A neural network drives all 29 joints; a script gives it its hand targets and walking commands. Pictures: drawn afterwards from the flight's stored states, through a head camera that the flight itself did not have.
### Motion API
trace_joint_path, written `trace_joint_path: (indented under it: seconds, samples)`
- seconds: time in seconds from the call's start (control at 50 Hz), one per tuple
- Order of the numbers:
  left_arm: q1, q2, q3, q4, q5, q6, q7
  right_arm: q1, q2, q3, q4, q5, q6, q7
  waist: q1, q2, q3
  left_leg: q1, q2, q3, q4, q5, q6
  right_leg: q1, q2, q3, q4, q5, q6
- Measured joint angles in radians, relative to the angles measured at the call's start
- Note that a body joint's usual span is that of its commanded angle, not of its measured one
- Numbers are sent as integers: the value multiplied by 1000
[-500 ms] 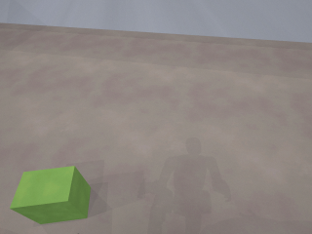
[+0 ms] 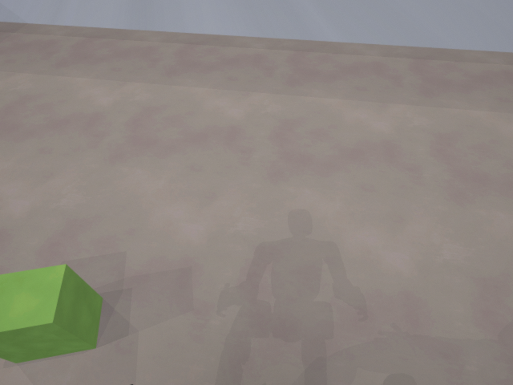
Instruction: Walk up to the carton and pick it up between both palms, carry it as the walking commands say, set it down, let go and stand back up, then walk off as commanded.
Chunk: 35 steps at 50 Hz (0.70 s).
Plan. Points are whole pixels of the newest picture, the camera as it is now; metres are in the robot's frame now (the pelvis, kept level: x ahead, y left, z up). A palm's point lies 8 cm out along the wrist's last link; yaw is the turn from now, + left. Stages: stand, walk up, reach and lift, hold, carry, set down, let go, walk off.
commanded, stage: walk off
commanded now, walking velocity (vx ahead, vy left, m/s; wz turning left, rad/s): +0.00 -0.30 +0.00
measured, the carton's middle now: (40, 315) +0.41 +0.78 -0.59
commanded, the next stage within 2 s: stand in 0.54 s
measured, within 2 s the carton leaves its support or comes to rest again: neither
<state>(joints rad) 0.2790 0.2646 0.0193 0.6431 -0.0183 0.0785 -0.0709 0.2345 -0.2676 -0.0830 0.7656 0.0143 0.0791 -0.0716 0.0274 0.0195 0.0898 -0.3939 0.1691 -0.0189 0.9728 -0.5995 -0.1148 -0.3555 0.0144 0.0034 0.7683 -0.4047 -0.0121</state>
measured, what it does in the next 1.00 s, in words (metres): steps to the right: left foot, then right foot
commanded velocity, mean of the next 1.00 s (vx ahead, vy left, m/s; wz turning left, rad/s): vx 0.00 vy -0.15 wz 0.00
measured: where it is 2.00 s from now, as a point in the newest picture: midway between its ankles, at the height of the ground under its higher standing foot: outside the picture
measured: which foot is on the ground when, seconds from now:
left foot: up 0.00-0.20, down 0.22-0.56, up 0.58-0.92, down 0.94-1.00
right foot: down 0.00-0.24, up 0.26-0.54, down 0.56-1.00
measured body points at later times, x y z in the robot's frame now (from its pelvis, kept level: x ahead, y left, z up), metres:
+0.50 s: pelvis -0.01 -0.12 +0.01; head +0.04 -0.09 +0.46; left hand +0.09 +0.12 -0.13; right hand +0.09 -0.42 -0.09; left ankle -0.03 +0.06 -0.71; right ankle -0.03 -0.25 -0.66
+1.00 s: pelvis -0.02 -0.25 +0.01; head +0.01 -0.25 +0.46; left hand +0.07 +0.02 -0.10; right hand +0.11 -0.50 -0.12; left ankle -0.06 -0.10 -0.71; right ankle -0.01 -0.28 -0.71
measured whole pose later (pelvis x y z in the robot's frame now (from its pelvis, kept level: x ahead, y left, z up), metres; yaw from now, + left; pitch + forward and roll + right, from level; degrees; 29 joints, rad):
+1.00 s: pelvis -0.02 -0.25 +0.01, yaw +3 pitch -3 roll +1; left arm 0.26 0.26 -0.01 0.65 -0.02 0.03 0.02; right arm 0.18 -0.25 -0.08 0.77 0.01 0.08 -0.01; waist 0.02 0.00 0.10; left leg -0.22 0.03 0.00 0.68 -0.39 -0.09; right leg -0.30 0.04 -0.13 0.71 -0.37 -0.11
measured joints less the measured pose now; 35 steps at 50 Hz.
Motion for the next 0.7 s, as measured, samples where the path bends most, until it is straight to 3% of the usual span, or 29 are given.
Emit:
trace_joint_path:
  seconds: [0.06,0.12,0.16,0.2,0.22,0.28,0.32,0.38,0.48,0.54,0.58,0.62,0.7]
  samples:
    - [0,0,-8,0,0,-5,16,-3,0,0,-1,0,4,2,-1,27,-1,-75,-87,2,223,-22,12,-1,1,-26,-18,10,-1]
    - [0,0,-9,0,0,-6,38,-4,0,0,-1,0,6,2,-1,38,-2,-85,-126,28,261,-22,14,-1,9,-54,-28,16,-16]
    - [1,0,-9,0,0,-6,46,-5,1,0,-2,0,6,7,-2,38,-3,-55,-127,42,175,-23,14,-2,22,-74,-28,15,-28]
    - [1,-1,-12,0,0,-5,48,-5,0,0,-3,0,5,6,-3,29,-4,13,-127,47,-40,0,17,-1,35,-92,-28,14,-37]
    - [0,-1,-12,0,0,-3,47,-5,1,0,-3,0,1,6,-2,22,-3,57,-127,47,-170,77,22,-1,42,-99,-25,12,-40]
    - [-1,-1,-10,2,0,8,48,-5,7,0,-1,0,-7,0,-3,-17,1,72,-120,53,-201,156,107,-27,43,-97,73,-69,-41]
    - [-3,-1,-2,2,0,12,46,-2,7,0,-1,0,-7,-9,-3,-32,1,84,-96,53,-224,169,113,-71,42,-82,209,-86,-41]
    - [-4,0,8,1,0,23,31,0,7,0,2,0,-7,-14,-3,-53,0,107,-52,54,-266,191,93,-107,42,-38,317,-77,-41]
    - [-17,0,13,1,0,29,10,0,7,0,2,0,-12,-6,-2,-77,0,112,8,55,-292,209,26,-109,9,-11,301,-69,-36]
    - [-18,1,14,0,0,24,1,0,8,1,2,0,-14,5,-1,-72,-2,106,36,57,-292,210,-20,-46,-15,-10,98,-58,-36]
    - [-21,-2,18,0,0,6,3,-3,4,0,3,0,-16,13,-2,-59,8,85,42,46,-235,162,-23,-1,-23,-18,-27,20,-27]
    - [-22,-3,-6,1,0,-7,10,-4,2,0,6,0,-4,13,-4,-25,15,30,7,9,-78,32,-21,-2,-12,-44,-8,3,-22]
    - [-19,-3,-11,1,0,-29,47,-34,2,0,5,0,-1,27,-4,10,14,-64,-105,7,172,6,-16,1,-6,-72,-38,12,-38]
